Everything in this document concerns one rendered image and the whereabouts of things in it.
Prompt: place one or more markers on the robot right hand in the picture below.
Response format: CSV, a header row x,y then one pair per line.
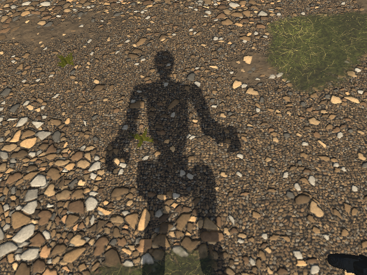
x,y
350,263

